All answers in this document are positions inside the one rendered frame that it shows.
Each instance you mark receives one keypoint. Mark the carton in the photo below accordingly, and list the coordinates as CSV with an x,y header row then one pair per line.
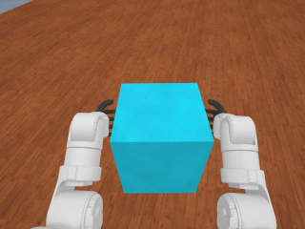
x,y
161,138

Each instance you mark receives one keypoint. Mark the left robot hand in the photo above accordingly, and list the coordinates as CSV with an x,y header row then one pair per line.
x,y
101,108

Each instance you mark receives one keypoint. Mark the left robot forearm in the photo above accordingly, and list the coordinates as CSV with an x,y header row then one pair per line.
x,y
82,159

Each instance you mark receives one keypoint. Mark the right robot hand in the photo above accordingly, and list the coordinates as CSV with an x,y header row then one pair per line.
x,y
219,110

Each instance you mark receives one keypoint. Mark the right robot forearm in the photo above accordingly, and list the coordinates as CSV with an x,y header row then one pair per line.
x,y
240,160

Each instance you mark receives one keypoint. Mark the left robot upper arm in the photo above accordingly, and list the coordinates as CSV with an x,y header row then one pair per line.
x,y
75,209

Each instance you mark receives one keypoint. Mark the right robot upper arm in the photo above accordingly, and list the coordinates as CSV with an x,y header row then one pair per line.
x,y
244,211

